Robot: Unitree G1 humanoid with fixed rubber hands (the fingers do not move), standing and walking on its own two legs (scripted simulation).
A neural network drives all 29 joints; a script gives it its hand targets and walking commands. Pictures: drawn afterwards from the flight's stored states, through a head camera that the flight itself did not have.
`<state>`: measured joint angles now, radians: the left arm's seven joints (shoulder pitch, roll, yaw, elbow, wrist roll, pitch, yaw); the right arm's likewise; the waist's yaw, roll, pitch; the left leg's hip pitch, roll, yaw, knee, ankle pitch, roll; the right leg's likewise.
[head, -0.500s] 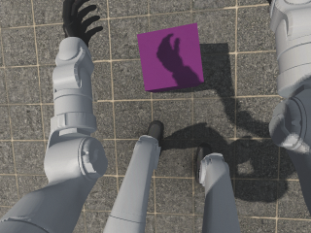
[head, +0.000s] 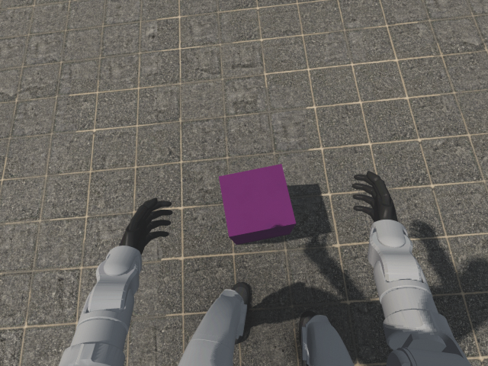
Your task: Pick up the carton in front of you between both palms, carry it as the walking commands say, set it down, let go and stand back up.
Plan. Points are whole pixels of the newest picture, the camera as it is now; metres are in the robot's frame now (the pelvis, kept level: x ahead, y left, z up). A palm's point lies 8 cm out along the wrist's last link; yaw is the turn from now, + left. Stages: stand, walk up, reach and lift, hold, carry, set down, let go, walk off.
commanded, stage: let go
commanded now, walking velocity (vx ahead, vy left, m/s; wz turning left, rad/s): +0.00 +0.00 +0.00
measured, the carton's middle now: (257, 207) +0.46 +0.08 -0.61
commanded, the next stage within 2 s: stand in 0.94 s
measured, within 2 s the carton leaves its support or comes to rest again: neither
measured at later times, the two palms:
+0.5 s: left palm (147, 282) +0.20 +0.20 -0.03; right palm (478, 306) +0.24 -0.26 -0.03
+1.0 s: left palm (121, 290) +0.19 +0.24 -0.03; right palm (471, 328) +0.21 -0.25 -0.03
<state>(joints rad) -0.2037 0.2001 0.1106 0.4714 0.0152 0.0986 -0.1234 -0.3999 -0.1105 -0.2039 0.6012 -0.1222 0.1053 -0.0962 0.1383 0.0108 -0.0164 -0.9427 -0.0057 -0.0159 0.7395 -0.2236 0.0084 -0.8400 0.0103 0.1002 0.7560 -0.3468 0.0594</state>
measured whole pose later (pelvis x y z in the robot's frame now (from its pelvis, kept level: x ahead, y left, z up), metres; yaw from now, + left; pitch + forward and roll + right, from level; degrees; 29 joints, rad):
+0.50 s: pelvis +0.05 -0.04 +0.04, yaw +3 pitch +2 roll +1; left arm 0.22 0.21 0.03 0.42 0.00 0.06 -0.07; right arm 0.18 -0.19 -0.06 0.48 -0.02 0.04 0.03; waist 0.02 -0.02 0.06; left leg -0.25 0.00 -0.06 0.42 -0.20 -0.04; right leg -0.15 0.01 0.06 0.45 -0.33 0.00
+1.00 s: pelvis +0.04 -0.02 +0.04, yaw +2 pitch -1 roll +0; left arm 0.23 0.26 0.02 0.44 0.03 0.15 0.01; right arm 0.21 -0.22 -0.02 0.55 -0.04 0.07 0.01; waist 0.01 -0.04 0.02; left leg -0.24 -0.02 -0.04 0.50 -0.24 -0.01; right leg -0.12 -0.01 0.07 0.49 -0.35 0.03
